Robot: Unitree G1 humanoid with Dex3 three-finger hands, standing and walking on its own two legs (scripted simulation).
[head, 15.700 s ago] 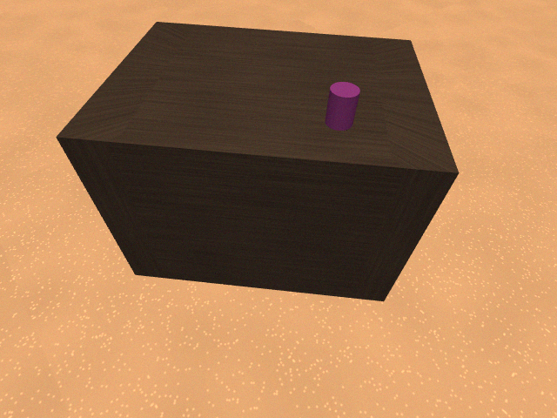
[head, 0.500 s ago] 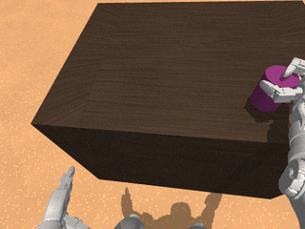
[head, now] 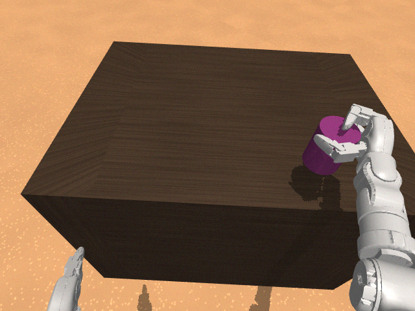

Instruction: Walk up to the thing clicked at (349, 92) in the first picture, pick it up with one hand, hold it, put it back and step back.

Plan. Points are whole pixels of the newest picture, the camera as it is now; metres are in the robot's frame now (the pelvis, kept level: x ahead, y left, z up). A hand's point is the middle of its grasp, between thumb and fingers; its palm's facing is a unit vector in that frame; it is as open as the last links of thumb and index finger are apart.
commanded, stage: lift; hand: right
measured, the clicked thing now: (329, 146) +0.44 -0.22 +0.09
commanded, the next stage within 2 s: hold in 0.88 s
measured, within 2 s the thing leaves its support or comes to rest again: neither
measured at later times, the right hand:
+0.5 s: hand (344, 138) +0.36 -0.19 +0.19, palm faces +0.25 +0.97 +0.00, open 6.7 cm
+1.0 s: hand (356, 141) +0.32 -0.18 +0.23, palm faces +0.24 +0.97 +0.00, open 6.7 cm
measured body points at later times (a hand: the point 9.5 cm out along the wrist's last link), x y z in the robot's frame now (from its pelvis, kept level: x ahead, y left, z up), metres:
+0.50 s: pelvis -0.02 +0.02 +0.01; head -0.03 +0.04 +0.46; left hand +0.15 +0.28 -0.05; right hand +0.34 -0.24 +0.20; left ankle +0.01 +0.15 -0.71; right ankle +0.00 -0.13 -0.71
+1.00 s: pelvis -0.03 +0.02 +0.02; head -0.06 +0.04 +0.46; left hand +0.15 +0.27 -0.05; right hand +0.30 -0.23 +0.23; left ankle +0.01 +0.15 -0.72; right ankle +0.00 -0.13 -0.71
